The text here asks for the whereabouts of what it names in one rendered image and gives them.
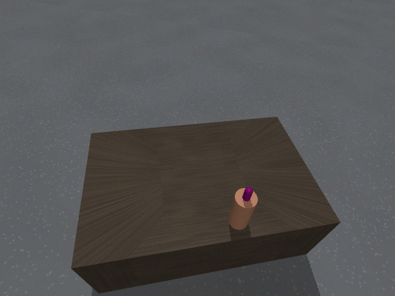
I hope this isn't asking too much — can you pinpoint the bottle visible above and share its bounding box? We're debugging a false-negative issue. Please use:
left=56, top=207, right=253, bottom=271
left=228, top=187, right=258, bottom=230

